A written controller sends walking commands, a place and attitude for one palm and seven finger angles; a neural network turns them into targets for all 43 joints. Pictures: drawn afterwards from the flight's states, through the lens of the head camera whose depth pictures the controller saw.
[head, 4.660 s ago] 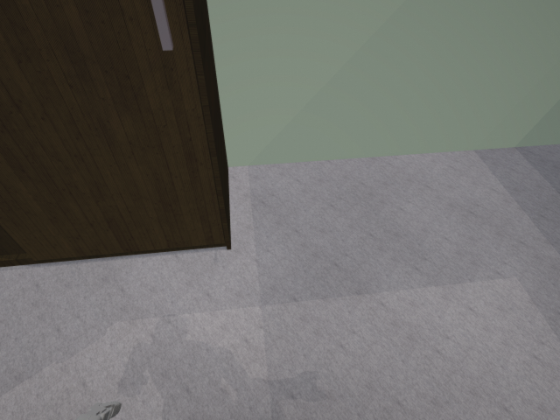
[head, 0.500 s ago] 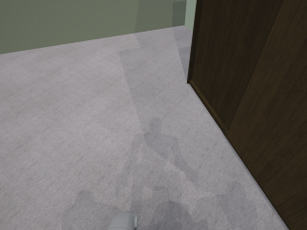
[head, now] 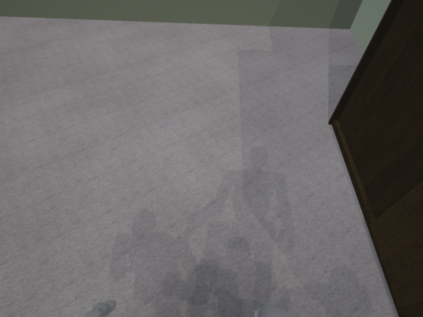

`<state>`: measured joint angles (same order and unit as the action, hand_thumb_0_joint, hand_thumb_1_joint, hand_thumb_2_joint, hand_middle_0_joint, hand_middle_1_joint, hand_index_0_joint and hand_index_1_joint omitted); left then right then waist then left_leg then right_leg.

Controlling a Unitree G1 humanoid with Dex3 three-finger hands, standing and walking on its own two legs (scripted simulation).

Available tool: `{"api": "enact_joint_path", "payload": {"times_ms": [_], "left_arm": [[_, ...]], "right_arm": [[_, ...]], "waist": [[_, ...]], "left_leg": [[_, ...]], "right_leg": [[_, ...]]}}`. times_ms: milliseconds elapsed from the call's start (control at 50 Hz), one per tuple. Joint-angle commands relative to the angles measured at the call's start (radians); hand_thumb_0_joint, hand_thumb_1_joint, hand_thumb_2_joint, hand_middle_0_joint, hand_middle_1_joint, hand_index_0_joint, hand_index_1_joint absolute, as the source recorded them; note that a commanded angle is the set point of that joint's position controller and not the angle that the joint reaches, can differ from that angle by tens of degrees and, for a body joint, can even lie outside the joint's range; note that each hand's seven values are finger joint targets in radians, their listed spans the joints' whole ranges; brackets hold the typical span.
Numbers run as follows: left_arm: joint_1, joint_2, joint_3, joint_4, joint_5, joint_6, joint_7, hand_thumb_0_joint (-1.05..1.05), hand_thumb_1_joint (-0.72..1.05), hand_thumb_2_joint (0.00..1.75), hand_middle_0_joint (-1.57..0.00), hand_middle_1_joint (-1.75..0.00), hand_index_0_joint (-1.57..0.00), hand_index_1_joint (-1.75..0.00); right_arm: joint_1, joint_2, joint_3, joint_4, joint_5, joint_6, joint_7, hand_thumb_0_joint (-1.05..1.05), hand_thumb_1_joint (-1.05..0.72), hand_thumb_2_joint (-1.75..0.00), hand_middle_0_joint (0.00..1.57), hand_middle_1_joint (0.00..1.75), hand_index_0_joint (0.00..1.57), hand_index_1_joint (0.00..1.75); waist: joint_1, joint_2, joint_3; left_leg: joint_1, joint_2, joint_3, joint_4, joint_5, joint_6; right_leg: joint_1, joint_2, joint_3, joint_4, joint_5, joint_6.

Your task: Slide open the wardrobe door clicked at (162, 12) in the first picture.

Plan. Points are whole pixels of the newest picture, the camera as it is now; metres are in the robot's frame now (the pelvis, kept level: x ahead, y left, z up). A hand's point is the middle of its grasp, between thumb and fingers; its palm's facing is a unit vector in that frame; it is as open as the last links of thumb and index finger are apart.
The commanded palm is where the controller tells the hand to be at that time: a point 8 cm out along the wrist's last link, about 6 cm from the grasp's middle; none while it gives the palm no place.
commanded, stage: walk to a spot facing it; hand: right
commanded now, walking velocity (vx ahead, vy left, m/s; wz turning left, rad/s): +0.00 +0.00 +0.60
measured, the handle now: out of the picture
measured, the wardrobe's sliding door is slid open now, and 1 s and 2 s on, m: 0.00 0.00 0.00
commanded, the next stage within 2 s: turn to face it in 1.72 s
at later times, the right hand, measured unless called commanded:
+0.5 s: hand out of the picture +0.14 -0.25 -0.16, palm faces -0.27 +0.94 -0.19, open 7.4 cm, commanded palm none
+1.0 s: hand (280, 312) +0.17 -0.13 -0.14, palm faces -0.53 +0.81 -0.23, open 7.4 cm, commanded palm none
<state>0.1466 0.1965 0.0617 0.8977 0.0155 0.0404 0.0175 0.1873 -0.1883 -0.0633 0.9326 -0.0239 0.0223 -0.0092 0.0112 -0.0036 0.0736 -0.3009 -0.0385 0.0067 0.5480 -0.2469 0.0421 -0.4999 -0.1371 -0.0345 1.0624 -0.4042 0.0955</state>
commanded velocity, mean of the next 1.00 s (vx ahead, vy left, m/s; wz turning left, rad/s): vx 0.04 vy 0.00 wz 0.60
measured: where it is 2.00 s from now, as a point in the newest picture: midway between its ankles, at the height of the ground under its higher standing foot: outside the picture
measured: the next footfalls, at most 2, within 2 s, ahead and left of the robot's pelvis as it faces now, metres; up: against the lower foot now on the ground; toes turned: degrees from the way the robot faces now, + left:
right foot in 0.16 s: +0.08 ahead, -0.15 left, +0.00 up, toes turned +0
left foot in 0.68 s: -0.02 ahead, +0.07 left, +0.00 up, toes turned +33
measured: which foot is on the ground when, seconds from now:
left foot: down 0.00-0.16, up 0.18-0.66, down 0.68-1.00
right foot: up 0.00-0.14, down 0.16-0.68, up 0.70-1.00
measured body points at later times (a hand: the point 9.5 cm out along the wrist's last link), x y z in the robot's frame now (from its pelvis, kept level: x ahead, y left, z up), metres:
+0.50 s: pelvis +0.01 -0.07 +0.01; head +0.05 -0.09 +0.46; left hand -0.01 +0.18 -0.12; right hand +0.16 -0.30 -0.15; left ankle -0.07 +0.07 -0.65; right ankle +0.04 -0.15 -0.73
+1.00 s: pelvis -0.02 -0.02 +0.01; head -0.01 +0.00 +0.46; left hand -0.11 +0.23 -0.14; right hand +0.19 -0.17 -0.12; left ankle -0.06 +0.05 -0.73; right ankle +0.08 -0.15 -0.66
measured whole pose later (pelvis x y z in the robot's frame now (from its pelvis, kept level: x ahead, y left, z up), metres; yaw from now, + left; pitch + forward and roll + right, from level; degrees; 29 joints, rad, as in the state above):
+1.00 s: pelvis -0.02 -0.02 +0.01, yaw +35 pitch -1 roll -1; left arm 0.20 0.23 0.07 0.92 0.03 0.06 0.00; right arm 0.20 -0.18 -0.05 0.91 -0.01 0.01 0.01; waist 0.01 -0.03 0.05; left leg -0.22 -0.06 -0.02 0.46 -0.23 0.07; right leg -0.48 -0.12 -0.04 1.02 -0.34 0.12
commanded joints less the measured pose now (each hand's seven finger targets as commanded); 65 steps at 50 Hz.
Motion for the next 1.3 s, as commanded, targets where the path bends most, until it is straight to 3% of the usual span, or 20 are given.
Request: {"api": "enact_joint_path", "payload": {"times_ms": [0,100,120,140,160,220,280,580,620,640,660,680,800,960,1080,1160,1180,1220,1240,1280], "left_arm": [[0.06,0.066,0.013,-0.054,0.001,-0.016,0.002,0.0,0.9,0.9,-0.2,-0.3,-0.2,-0.3],[0.105,0.1,0.015,-0.065,-0.01,-0.04,0.015,0.0,0.9,0.9,-0.2,-0.3,-0.2,-0.3],[0.146,0.142,0.024,-0.056,-0.009,-0.048,0.017,0.0,0.9,0.9,-0.2,-0.3,-0.2,-0.3],[0.141,0.249,0.041,-0.07,0.007,-0.056,0.017,0.0,0.9,0.9,-0.2,-0.3,-0.2,-0.3],[0.127,0.29,0.045,-0.083,0.009,-0.046,0.014,0.0,0.9,0.9,-0.2,-0.3,-0.2,-0.3],[-0.029,0.17,0.01,-0.127,0.009,-0.055,0.021,0.0,0.9,0.9,-0.2,-0.3,-0.2,-0.3],[0.033,0.156,0.013,-0.099,0.009,-0.06,0.02,0.0,0.9,0.9,-0.2,-0.3,-0.2,-0.3],[0.153,0.201,0.058,-0.001,0.016,-0.046,-0.003,0.0,0.9,0.9,-0.2,-0.3,-0.2,-0.3],[0.149,0.196,0.058,-0.002,0.008,-0.041,-0.009,0.0,0.9,0.9,-0.2,-0.3,-0.2,-0.3],[0.163,0.161,0.05,-0.013,-0.001,-0.038,-0.015,0.0,0.9,0.9,-0.2,-0.3,-0.2,-0.3],[0.119,0.078,0.021,-0.069,0.001,-0.033,-0.017,0.0,0.9,0.9,-0.2,-0.3,-0.2,-0.3],[0.068,0.104,0.02,-0.087,-0.001,-0.015,-0.004,0.0,0.9,0.9,-0.2,-0.3,-0.2,-0.3],[0.102,0.115,0.029,-0.02,0.011,0.005,-0.004,0.0,0.9,0.9,-0.2,-0.3,-0.2,-0.3],[-0.011,0.132,0.029,-0.071,0.017,-0.013,-0.016,0.0,0.9,0.9,-0.2,-0.3,-0.2,-0.3],[-0.069,0.118,0.024,-0.107,0.007,-0.038,-0.02,0.0,0.9,0.9,-0.2,-0.3,-0.2,-0.3],[0.044,0.109,0.02,-0.08,-0.002,-0.059,-0.007,0.0,0.9,0.9,-0.2,-0.3,-0.2,-0.3],[0.127,0.135,0.023,-0.051,-0.004,-0.067,0.003,0.0,0.9,0.9,-0.2,-0.3,-0.2,-0.3],[0.255,0.297,0.055,-0.033,0.008,-0.066,0.011,0.0,0.9,0.9,-0.2,-0.3,-0.2,-0.3],[0.214,0.296,0.048,-0.048,0.009,-0.061,0.012,0.0,0.9,0.9,-0.2,-0.3,-0.2,-0.3],[0.074,0.183,0.014,-0.071,0.01,-0.065,0.013,0.0,0.9,0.9,-0.2,-0.3,-0.2,-0.3]], "right_arm": [[-0.016,-0.205,-0.058,-0.091,-0.006,-0.015,-0.005,0.0,-0.9,-0.9,0.2,0.3,0.2,0.3],[-0.037,-0.214,-0.065,-0.111,0.005,0.003,-0.001,0.0,-0.9,-0.9,0.2,0.3,0.2,0.3],[-0.042,-0.177,-0.056,-0.124,0.012,0.007,0.0,0.0,-0.9,-0.9,0.2,0.3,0.2,0.3],[-0.002,-0.108,-0.045,-0.151,0.023,0.01,0.008,0.0,-0.9,-0.9,0.2,0.3,0.2,0.3],[0.006,-0.126,-0.046,-0.15,0.008,0.011,0.012,0.0,-0.9,-0.9,0.2,0.3,0.2,0.3],[0.03,-0.173,-0.07,-0.106,-0.007,0.023,0.028,0.0,-0.9,-0.9,0.2,0.3,0.2,0.3],[0.045,-0.133,-0.059,-0.094,-0.001,0.029,0.037,0.0,-0.9,-0.9,0.2,0.3,0.2,0.3],[-0.061,-0.072,-0.032,-0.126,0.005,0.019,0.033,0.0,-0.9,-0.9,0.2,0.3,0.2,0.3],[0.012,-0.105,-0.037,-0.104,0.003,0.005,0.026,0.0,-0.9,-0.9,0.2,0.3,0.2,0.3],[0.079,-0.181,-0.047,-0.086,-0.003,-0.01,0.016,0.0,-0.9,-0.9,0.2,0.3,0.2,0.3],[0.129,-0.298,-0.07,-0.071,-0.008,-0.02,-0.001,0.0,-0.9,-0.9,0.2,0.3,0.2,0.3],[0.161,-0.313,-0.074,-0.062,0.01,-0.01,-0.012,0.0,-0.9,-0.9,0.2,0.3,0.2,0.3],[-0.036,-0.191,-0.041,-0.106,0.014,-0.018,-0.012,0.0,-0.9,-0.9,0.2,0.3,0.2,0.3],[0.069,-0.209,-0.05,-0.069,0.008,-0.032,0.004,0.0,-0.9,-0.9,0.2,0.3,0.2,0.3],[0.107,-0.223,-0.053,-0.052,0.003,-0.04,0.007,0.0,-0.9,-0.9,0.2,0.3,0.2,0.3],[0.054,-0.219,-0.055,-0.058,0.007,-0.032,0.01,0.0,-0.9,-0.9,0.2,0.3,0.2,0.3],[0.029,-0.192,-0.048,-0.066,0.012,-0.029,0.013,0.0,-0.9,-0.9,0.2,0.3,0.2,0.3],[0.032,-0.097,-0.03,-0.101,0.019,-0.03,0.029,0.0,-0.9,-0.9,0.2,0.3,0.2,0.3],[0.001,-0.143,-0.045,-0.105,0.006,-0.023,0.035,0.0,-0.9,-0.9,0.2,0.3,0.2,0.3],[0.06,-0.156,-0.061,-0.045,-0.009,-0.001,0.046,0.0,-0.9,-0.9,0.2,0.3,0.2,0.3]], "waist": [[-0.007,0.163,-0.089],[0.019,0.176,-0.173],[0.039,0.059,-0.194],[0.028,-0.255,-0.2],[0.026,-0.292,-0.164],[-0.033,-0.181,-0.049],[-0.022,-0.157,-0.092],[0.031,-0.217,-0.128],[-0.013,-0.151,-0.169],[-0.052,0.028,-0.208],[-0.078,0.338,-0.183],[-0.101,0.278,-0.191],[0.0,0.145,-0.07],[-0.052,0.127,-0.049],[-0.071,0.142,-0.041],[-0.01,0.137,-0.059],[0.033,0.065,-0.08],[0.084,-0.357,-0.113],[0.075,-0.257,-0.033],[-0.007,-0.171,0.072]], "left_leg": [[0.001,0.205,-0.253,-0.165,0.331,0.127],[0.018,0.173,-0.307,-0.03,0.405,0.063],[-0.081,0.112,-0.259,0.066,0.274,0.015],[-0.296,-0.026,-0.132,0.278,-0.151,-0.054],[-0.312,-0.008,-0.069,0.517,-0.371,-0.081],[-0.283,0.05,-0.072,0.713,-0.207,-0.103],[-0.295,0.057,-0.04,0.742,-0.128,-0.124],[-0.081,0.08,0.103,0.159,-0.18,-0.084],[0.098,0.07,0.116,-0.063,0.03,-0.059],[0.283,0.181,-0.028,-0.171,0.2,-0.015],[0.389,0.427,-0.378,-0.194,0.581,0.085],[0.326,0.472,-0.369,-0.17,0.694,0.166],[0.136,0.258,-0.185,-0.204,0.449,0.093],[0.17,0.25,-0.37,-0.305,-0.065,0.136],[0.142,0.247,-0.458,-0.306,-0.11,0.155],[-0.028,0.177,-0.437,-0.203,-0.077,0.104],[-0.167,0.113,-0.383,-0.118,-0.132,0.061],[-0.443,-0.05,-0.087,0.361,-0.355,-0.042],[-0.422,0.033,-0.086,0.484,-0.309,-0.053],[-0.336,0.058,-0.057,0.587,-0.162,-0.067]], "right_leg": [[0.087,0.057,-0.035,-0.198,0.011,0.0],[0.293,0.1,-0.048,-0.56,0.143,-0.018],[0.428,0.017,0.026,-0.683,0.216,-0.04],[0.541,-0.265,0.303,-0.77,0.368,-0.129],[0.441,-0.397,0.363,-0.768,0.438,-0.216],[0.269,-0.244,0.149,-0.769,0.414,-0.182],[0.375,-0.181,0.009,-0.734,0.519,-0.171],[0.442,-0.286,-0.145,-0.628,0.57,-0.194],[0.37,-0.257,-0.219,-0.477,0.522,-0.121],[0.215,-0.206,-0.244,-0.303,0.363,-0.061],[-0.099,-0.049,-0.235,-0.073,-0.203,-0.006],[-0.121,-0.022,-0.083,0.058,-0.263,-0.01],[-0.071,-0.011,-0.003,0.082,0.054,0.015],[-0.099,0.019,0.006,-0.079,0.048,0.016],[0.003,0.073,0.01,-0.275,-0.014,-0.013],[0.311,0.12,-0.01,-0.555,0.066,-0.041],[0.505,0.091,0.0,-0.66,0.107,-0.049],[0.636,-0.346,0.466,-0.885,-0.261,-0.154],[0.465,-0.401,0.481,-0.941,-0.329,-0.201],[0.274,-0.263,0.281,-0.948,-0.228,-0.125]]}}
